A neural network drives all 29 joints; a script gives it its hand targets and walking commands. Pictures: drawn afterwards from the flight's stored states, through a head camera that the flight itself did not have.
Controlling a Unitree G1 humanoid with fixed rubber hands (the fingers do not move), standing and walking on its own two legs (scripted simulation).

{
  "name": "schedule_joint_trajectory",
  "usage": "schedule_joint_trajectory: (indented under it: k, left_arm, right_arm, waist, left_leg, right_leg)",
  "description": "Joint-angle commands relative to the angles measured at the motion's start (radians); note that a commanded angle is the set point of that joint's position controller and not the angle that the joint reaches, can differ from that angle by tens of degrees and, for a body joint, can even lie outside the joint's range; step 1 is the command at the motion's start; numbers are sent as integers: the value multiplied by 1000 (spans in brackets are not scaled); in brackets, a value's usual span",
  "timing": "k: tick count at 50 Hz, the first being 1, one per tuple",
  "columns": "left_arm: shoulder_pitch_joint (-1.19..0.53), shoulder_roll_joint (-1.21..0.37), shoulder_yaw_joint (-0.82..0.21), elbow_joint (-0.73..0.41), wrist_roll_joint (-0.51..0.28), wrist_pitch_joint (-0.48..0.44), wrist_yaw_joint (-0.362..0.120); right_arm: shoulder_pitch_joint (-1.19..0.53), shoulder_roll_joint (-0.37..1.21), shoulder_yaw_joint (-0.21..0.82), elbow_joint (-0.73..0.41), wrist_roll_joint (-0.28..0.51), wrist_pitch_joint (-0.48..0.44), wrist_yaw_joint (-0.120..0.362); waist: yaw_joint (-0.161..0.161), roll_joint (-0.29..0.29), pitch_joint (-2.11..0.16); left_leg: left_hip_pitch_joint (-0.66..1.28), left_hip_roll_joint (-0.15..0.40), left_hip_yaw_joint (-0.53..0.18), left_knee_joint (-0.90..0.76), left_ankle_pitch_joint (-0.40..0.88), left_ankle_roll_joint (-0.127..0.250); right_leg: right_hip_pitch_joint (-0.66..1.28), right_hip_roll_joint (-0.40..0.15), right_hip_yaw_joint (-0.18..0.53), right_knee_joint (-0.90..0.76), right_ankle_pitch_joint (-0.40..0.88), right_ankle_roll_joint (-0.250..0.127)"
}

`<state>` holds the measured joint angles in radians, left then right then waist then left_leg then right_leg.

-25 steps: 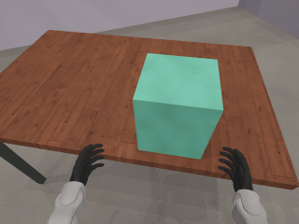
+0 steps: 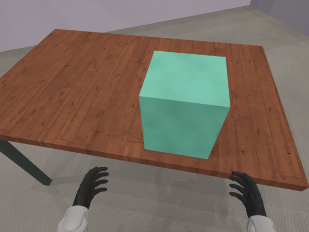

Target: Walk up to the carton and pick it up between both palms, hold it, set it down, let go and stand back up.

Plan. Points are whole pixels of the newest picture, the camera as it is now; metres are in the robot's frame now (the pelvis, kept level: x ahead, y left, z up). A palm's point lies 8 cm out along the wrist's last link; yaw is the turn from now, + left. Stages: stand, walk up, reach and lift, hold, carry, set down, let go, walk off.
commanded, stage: set down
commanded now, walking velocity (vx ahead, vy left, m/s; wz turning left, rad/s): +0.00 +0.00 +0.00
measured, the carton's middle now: (181, 106) +0.46 -0.05 +0.03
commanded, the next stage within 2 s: let go in 1.20 s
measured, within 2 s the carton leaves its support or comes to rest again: neither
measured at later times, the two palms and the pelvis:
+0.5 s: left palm (91, 205) +0.19 +0.20 -0.07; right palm (257, 212) +0.18 -0.24 -0.07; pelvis +0.01 -0.02 +0.00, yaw +0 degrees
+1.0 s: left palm (78, 211) +0.18 +0.23 -0.08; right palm (245, 221) +0.16 -0.21 -0.09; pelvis +0.03 +0.02 +0.00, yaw -2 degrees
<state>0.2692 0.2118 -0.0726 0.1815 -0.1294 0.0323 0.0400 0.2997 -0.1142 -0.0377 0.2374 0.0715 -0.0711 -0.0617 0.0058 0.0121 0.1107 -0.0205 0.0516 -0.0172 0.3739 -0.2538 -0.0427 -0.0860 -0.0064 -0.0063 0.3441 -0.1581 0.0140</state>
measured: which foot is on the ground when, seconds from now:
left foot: down 0.00-1.00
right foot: down 0.00-1.00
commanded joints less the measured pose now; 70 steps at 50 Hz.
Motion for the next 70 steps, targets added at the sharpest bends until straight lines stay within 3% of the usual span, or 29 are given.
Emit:
schedule_joint_trajectory:
  k: [1, 3, 6, 10, 12, 14, 15, 17, 19, 22, 23, 24, 27, 28, 31, 33, 38, 39, 41, 47, 51, 54, 55, 59, 60, 63, 64, 67, 70]
  left_arm:
    - [-98, 73, 66, -57, 14, 30, -13]
    - [-156, 66, 66, -110, -22, 25, -13]
    - [-192, 82, 73, 25, -3, 56, -19]
    - [-252, 103, 75, -5, -17, 18, 0]
    - [-231, 111, 87, 45, 17, 10, 3]
    - [-190, 100, 60, 60, 11, 0, -13]
    - [-286, 96, 88, 37, 9, 8, -13]
    - [-216, 121, 118, 142, 42, 24, -38]
    - [-209, 138, 107, 53, 34, 25, -33]
    - [-197, 125, 95, 67, 23, -8, -22]
    - [-209, 131, 103, 28, 8, -31, -20]
    - [-205, 129, 88, 60, 12, -38, -14]
    - [-167, 155, 99, 49, 26, -93, -23]
    - [-168, 148, 118, 80, 49, -97, -32]
    - [-133, 108, 103, 118, 62, -77, -61]
    - [-105, 105, 125, 146, 82, -57, -63]
    - [-65, 69, 119, 166, 94, -20, -85]
    - [-102, 62, 109, 143, 94, -16, -84]
    - [-85, 89, 149, 202, 76, -3, -87]
    - [-122, 85, 113, 165, 85, -8, -53]
    - [-88, 78, 96, 105, 58, -34, -32]
    - [-140, 31, 80, 159, 66, -23, -37]
    - [-123, 42, 93, 116, 86, -22, -34]
    - [-93, 48, 99, 137, 85, 2, -36]
    - [-97, 49, 89, 158, 82, 20, -30]
    - [-99, 29, 75, 151, 106, 55, -29]
    - [-104, 22, 91, 165, 74, 59, -27]
    - [-134, 56, 100, 103, 93, 58, -18]
    - [-120, 58, 96, 122, 74, 75, -15]
  right_arm:
    - [-130, -67, -37, -120, -37, 2, -7]
    - [-127, -114, -46, -180, -35, -16, 2]
    - [-180, -94, -52, -98, -70, 14, 15]
    - [-196, -92, -56, -165, -70, 6, 46]
    - [-120, -115, -53, -25, -93, -2, 33]
    - [-147, -110, -42, -16, -62, -11, 32]
    - [-198, -102, -47, -7, -65, -18, 30]
    - [-144, -94, -46, 117, -94, -11, 24]
    - [-153, -93, -49, 53, -61, -45, 32]
    - [-126, -100, -38, 54, -60, -122, 31]
    - [-165, -119, -47, 35, -56, -154, 33]
    - [-113, -115, -37, 81, -39, -172, 40]
    - [-119, -145, 0, 98, -42, -247, 19]
    - [-100, -113, -10, 153, -44, -266, 18]
    - [-125, -115, -17, 254, -32, -282, 21]
    - [-101, -113, 4, 288, -28, -293, 19]
    - [-104, -154, -21, 360, -53, -312, 23]
    - [-115, -169, -34, 360, -33, -314, 31]
    - [-134, -159, -34, 356, -53, -305, 37]
    - [-152, -184, -51, 390, -62, -287, 51]
    - [-196, -191, -61, 314, -63, -286, 60]
    - [-176, -157, -64, 390, -62, -261, 59]
    - [-177, -163, -46, 378, -66, -261, 62]
    - [-127, -165, -47, 375, -73, -232, 59]
    - [-145, -174, -42, 397, -59, -207, 58]
    - [-162, -163, -44, 358, -71, -164, 63]
    - [-145, -154, -36, 358, -96, -154, 65]
    - [-144, -152, -65, 306, -115, -153, 62]
    - [-176, -147, -47, 233, -105, -135, 70]
  waist:
    - [35, -9, 15]
    - [-10, -60, -85]
    - [14, -65, 4]
    - [19, -61, -103]
    - [5, -9, -99]
    - [32, -52, -100]
    - [-8, -17, -108]
    - [-7, -57, -87]
    - [11, 0, -175]
    - [-4, -26, -239]
    - [27, -25, -283]
    - [-19, 0, -281]
    - [21, -17, -341]
    - [-8, -16, -270]
    - [25, 6, -229]
    - [2, 50, -200]
    - [23, 12, -165]
    - [-10, 37, -182]
    - [25, -20, -160]
    - [29, 69, -154]
    - [25, 26, -216]
    - [-10, 87, -141]
    - [24, 99, -133]
    - [-7, 76, -123]
    - [25, 42, -117]
    - [-18, 45, -39]
    - [24, -14, -22]
    - [4, 7, -56]
    - [42, -59, -66]
  left_leg:
    - [-241, -33, 71, -127, 20, 22]
    - [-203, -39, 79, -122, 33, 33]
    - [-305, -37, 106, -130, -98, 37]
    - [-376, -24, 100, -143, -130, 64]
    - [-339, -20, 110, -132, -83, 52]
    - [-327, -34, 107, -105, -44, 45]
    - [-346, -20, 90, -102, -82, 37]
    - [-305, -41, 86, -67, -63, 41]
    - [-264, -53, 102, -53, 27, 26]
    - [-240, -58, 106, -18, 145, 18]
    - [-249, -60, 104, -10, 156, 28]
    - [-218, -64, 98, -13, 225, 12]
    - [-220, -81, 124, 13, 322, -7]
    - [-196, -77, 91, 18, 325, -2]
    - [-122, -71, 99, 9, 362, -21]
    - [-88, -66, 91, 19, 425, -13]
    - [-14, -51, 89, 35, 536, -41]
    - [4, -50, 87, 20, 508, -41]
    - [-29, -50, 98, 20, 440, -25]
    - [-23, -12, 76, 5, 543, -50]
    - [-74, -10, 90, -2, 495, -49]
    - [-152, -28, 93, -22, 320, -43]
    - [-152, -26, 90, -18, 333, -32]
    - [-154, -11, 100, -63, 300, -57]
    - [-176, -10, 101, -59, 273, -30]
    - [-196, -14, 88, -72, 169, -25]
    - [-229, -4, 98, -79, 139, -22]
    - [-234, -5, 96, -106, 107, 0]
    - [-256, -19, 105, -107, 60, 13]
  right_leg:
    - [140, 6, -9, -41, -71, -49]
    - [168, 30, -7, -15, -53, -41]
    - [165, 17, 6, -13, -161, -40]
    - [230, 18, 26, 22, -155, -43]
    - [201, 11, 23, 33, -122, -44]
    - [200, 0, 30, 26, -72, -43]
    - [213, -5, 48, 26, -135, -36]
    - [176, -26, 58, 6, -172, -31]
    - [169, -6, 31, 40, -32, -23]
    - [175, 1, 35, 70, 187, -25]
    - [182, -8, 46, 73, 234, -21]
    - [172, 10, 34, 69, 282, -27]
    - [215, 5, 38, 99, 454, -18]
    - [181, -3, 45, 101, 488, -10]
    - [145, 6, 9, 62, 401, -21]
    - [118, 14, 18, 53, 455, -24]
    - [79, 49, -30, 21, 396, -37]
    - [66, 56, -33, 14, 371, -48]
    - [63, 47, -27, 3, 326, -41]
    - [49, 80, -37, -4, 217, -59]
    - [97, 72, -20, 19, 279, -55]
    - [78, 55, -2, 6, 165, -61]
    - [91, 60, -8, 19, 186, -50]
    - [150, 59, -27, 4, 126, -49]
    - [150, 61, -13, -4, 149, -51]
    - [133, 53, -19, -8, 80, -52]
    - [167, 40, -21, 1, 79, -52]
    - [159, 49, -42, 19, 57, -46]
    - [174, 28, -31, 19, 26, -36]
